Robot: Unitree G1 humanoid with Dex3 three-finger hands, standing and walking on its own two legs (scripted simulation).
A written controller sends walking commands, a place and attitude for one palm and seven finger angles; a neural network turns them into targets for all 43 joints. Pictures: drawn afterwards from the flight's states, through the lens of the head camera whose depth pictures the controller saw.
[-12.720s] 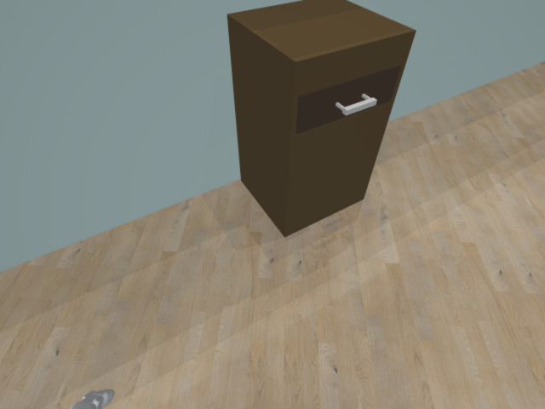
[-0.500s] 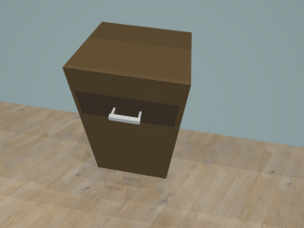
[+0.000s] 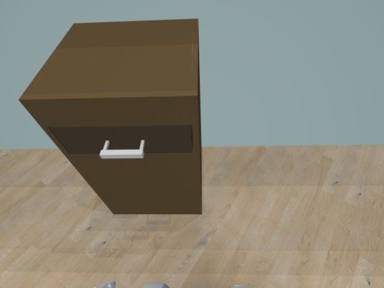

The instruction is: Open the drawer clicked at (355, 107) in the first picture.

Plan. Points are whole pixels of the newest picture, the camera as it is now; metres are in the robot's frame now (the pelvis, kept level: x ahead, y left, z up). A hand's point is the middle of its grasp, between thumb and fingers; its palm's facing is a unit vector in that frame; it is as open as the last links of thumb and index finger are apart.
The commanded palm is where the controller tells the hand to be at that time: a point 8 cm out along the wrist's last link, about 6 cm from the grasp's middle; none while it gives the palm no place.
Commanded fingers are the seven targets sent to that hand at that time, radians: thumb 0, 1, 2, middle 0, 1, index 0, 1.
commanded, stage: come to a stop and stand still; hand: left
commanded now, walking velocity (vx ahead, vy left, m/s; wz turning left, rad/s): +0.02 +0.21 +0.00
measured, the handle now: (123, 148) +0.52 +0.25 -0.12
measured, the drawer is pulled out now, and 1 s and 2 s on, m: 0.00 0.00 0.00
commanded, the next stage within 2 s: look again from close up in 0.52 s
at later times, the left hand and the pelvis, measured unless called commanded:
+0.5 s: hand out of the picture -0.05 +0.19 -0.16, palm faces +0.09 -0.98 -0.15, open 7.4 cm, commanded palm none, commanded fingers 0.00 0.90 0.90 -0.20 -0.30 -0.20 -0.30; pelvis -0.04 +0.02 +0.02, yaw +1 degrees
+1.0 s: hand out of the picture -0.01 +0.16 -0.16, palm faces +0.04 -0.98 -0.22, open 7.3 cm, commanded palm none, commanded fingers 0.00 0.90 0.90 -0.20 -0.30 -0.20 -0.30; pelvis +0.00 +0.00 +0.01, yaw +1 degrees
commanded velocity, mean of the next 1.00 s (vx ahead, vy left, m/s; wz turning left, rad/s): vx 0.04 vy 0.00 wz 0.00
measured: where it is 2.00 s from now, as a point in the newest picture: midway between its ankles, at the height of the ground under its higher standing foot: outside the picture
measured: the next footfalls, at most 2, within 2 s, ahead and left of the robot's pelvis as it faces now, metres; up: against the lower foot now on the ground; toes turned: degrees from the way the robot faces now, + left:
left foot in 0.28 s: -0.01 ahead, +0.11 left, +0.00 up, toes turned +3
right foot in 0.64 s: +0.00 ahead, -0.10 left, +0.00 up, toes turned -1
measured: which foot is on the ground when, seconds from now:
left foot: up 0.00-0.26, down 0.28-1.00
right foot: down 0.00-0.28, up 0.30-0.62, down 0.64-1.00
